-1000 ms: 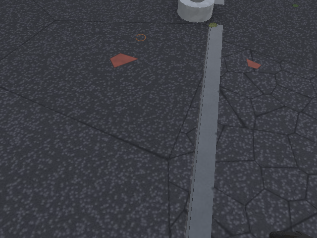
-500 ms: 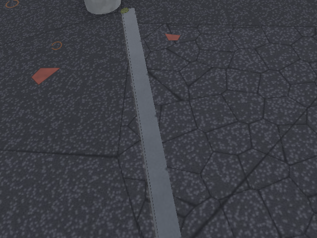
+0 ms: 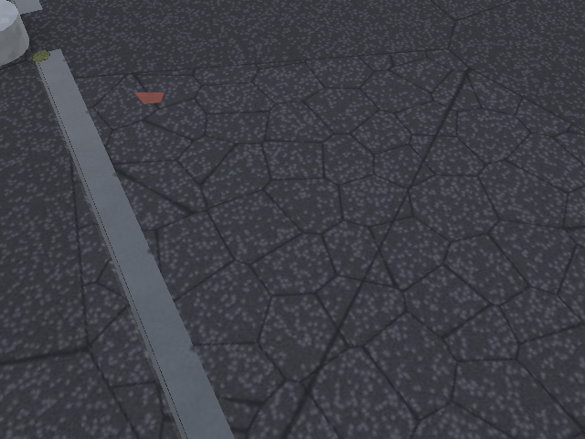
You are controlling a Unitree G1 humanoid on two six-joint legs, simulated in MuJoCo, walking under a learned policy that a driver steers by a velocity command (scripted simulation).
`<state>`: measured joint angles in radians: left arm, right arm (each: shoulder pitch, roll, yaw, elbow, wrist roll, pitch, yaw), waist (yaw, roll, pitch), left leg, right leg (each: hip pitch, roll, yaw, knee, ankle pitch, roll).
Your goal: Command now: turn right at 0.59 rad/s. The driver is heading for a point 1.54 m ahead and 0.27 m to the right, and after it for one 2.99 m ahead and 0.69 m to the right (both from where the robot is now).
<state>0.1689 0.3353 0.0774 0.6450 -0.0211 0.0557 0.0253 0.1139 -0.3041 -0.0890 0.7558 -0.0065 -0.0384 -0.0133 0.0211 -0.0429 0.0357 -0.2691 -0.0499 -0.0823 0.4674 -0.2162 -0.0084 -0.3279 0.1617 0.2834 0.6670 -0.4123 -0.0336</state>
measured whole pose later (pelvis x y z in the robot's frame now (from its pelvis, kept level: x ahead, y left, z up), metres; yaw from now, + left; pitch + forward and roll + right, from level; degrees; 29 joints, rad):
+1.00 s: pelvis +0.02 -0.03 +0.00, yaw -26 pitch +0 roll +0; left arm 0.18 0.27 0.02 0.66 0.02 0.03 0.01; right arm 0.17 -0.26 -0.03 0.74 -0.02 -0.02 0.01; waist 0.00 -0.03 0.03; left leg -0.22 0.00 -0.02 0.50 -0.28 0.00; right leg -0.24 0.07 0.15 0.52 -0.27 0.00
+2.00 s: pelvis +0.37 -0.15 +0.01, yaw -26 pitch +0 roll +1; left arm 0.23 0.31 0.05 0.74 -0.01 -0.06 0.01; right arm 0.31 -0.28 -0.05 0.80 0.00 -0.10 0.03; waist -0.03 -0.04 0.04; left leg -0.20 -0.09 0.05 0.33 -0.14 0.09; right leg -0.59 -0.11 0.05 1.09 -0.25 0.00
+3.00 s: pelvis +0.89 -0.35 +0.00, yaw -4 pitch +1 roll -1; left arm 0.17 0.30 0.06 0.76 -0.01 -0.11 0.00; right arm 0.25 -0.29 -0.07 0.69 0.01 -0.04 0.03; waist -0.01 -0.02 0.07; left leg -0.34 -0.10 0.00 0.49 -0.17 0.11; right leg -0.45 -0.07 0.04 1.18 -0.37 0.00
